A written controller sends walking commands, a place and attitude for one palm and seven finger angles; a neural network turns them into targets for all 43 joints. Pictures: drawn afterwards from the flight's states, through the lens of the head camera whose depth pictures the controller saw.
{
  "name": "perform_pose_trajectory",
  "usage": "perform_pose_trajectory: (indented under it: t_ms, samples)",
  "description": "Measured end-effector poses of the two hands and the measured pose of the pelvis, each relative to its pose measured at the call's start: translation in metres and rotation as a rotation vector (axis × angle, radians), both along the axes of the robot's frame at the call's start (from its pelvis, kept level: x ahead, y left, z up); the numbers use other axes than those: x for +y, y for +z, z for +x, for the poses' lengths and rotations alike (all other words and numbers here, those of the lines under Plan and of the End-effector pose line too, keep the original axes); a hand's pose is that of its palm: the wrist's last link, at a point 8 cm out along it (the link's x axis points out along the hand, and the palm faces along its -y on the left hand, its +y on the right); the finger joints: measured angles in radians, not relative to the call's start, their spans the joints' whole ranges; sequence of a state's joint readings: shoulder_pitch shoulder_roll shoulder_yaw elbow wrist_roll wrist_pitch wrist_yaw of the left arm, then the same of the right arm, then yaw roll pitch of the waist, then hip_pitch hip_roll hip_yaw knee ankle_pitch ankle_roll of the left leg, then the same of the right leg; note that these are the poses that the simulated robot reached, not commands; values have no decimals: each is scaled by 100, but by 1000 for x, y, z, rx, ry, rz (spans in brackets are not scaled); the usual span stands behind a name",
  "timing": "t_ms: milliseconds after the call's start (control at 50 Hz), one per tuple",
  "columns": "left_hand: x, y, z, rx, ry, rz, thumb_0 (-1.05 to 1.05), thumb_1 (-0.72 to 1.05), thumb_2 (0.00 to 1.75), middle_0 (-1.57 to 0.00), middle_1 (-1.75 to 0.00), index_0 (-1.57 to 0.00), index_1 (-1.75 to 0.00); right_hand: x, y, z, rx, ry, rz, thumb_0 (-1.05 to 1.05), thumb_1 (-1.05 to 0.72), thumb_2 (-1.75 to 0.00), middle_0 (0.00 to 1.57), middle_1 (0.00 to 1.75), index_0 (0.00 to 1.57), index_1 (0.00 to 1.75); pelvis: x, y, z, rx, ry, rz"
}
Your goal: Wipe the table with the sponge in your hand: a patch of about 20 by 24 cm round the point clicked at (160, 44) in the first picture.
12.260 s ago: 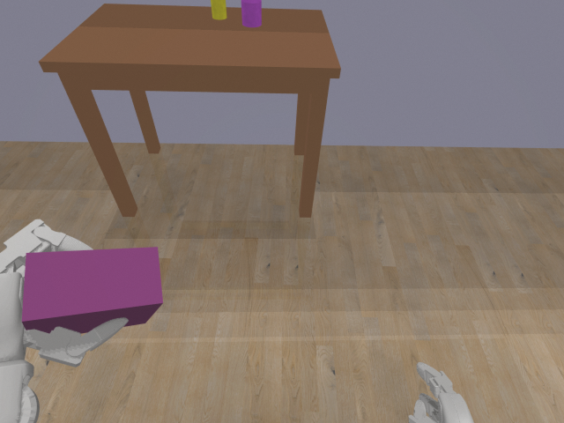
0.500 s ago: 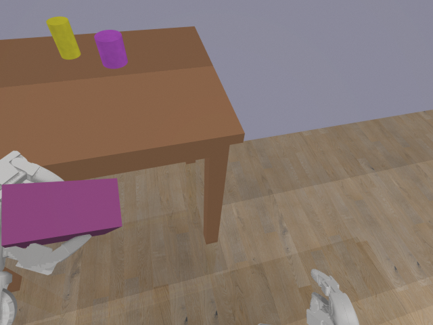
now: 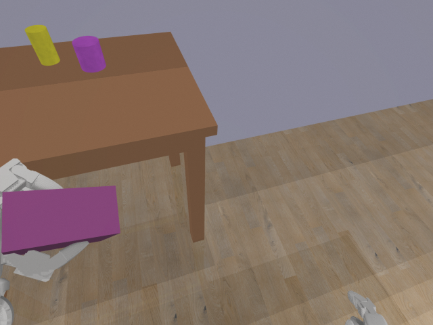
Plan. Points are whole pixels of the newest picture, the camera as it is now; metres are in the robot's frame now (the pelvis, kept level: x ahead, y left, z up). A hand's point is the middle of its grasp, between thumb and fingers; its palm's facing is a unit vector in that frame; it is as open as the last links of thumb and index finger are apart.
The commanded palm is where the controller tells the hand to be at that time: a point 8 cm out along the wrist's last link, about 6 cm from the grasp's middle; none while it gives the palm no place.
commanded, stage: take the last steps up to it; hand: left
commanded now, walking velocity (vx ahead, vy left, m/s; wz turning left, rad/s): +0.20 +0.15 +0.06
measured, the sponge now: (77, 219) +0.22 +0.21 +0.16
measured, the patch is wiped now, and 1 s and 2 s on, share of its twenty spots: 0.00 0.00 0.00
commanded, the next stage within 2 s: come to a stop and stand still in 0.70 s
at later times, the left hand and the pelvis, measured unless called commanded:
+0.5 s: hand (12, 201) +0.24 +0.30 +0.16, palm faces +0.43 -0.80 -0.43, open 9.9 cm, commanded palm +0.18 +0.33 +0.18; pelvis +0.03 +0.05 -0.01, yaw +1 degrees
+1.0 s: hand (16, 159) +0.31 +0.33 +0.17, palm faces +0.35 -0.81 -0.47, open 9.9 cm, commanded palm +0.25 +0.38 +0.18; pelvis +0.10 +0.10 +0.00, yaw +1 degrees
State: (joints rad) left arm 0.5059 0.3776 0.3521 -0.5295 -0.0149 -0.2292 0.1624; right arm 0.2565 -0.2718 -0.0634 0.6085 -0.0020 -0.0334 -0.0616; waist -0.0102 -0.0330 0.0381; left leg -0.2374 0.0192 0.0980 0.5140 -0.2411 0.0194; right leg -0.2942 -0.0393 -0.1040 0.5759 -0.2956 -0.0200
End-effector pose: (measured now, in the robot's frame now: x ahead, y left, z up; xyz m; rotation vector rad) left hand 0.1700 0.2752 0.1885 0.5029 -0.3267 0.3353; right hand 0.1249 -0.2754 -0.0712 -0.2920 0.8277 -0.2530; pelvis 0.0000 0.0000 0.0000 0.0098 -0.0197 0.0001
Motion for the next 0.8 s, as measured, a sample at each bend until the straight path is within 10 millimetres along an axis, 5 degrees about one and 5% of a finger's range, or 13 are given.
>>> perform_pose_trajectory:
  t_ms: [300, 540, 720, 800]
  samples:
    - [14, 0, -2, 0, 82, -17, -1, -49, 101, -75, -134, -77, -134, 77, -26, 42, 10, 167, 182, 1, -90, -90, 20, 30, 20, 30, 7, 0, 9, 10, 53, 9]
    - [64, -9, 36, 32, 57, 16, -1, -49, 101, -75, -134, -77, -134, 105, -12, 78, -68, 102, 123, 1, -91, -90, 20, 30, 20, 30, 52, -5, 32, 13, 23, 11]
    - [50, 4, 65, 45, 6, 83, -1, -49, 102, -75, -134, -77, -134, 116, -34, 86, -34, 101, 188, 1, -90, -90, 20, 30, 20, 30, 55, -9, 59, 30, 25, -1]
    - [59, 2, 77, 66, 27, 56, -1, -49, 102, -75, -134, -77, -134, 112, -39, 87, 48, 83, 188, 1, -91, -90, 20, 30, 20, 30, 60, -3, 70, 27, 26, 17]
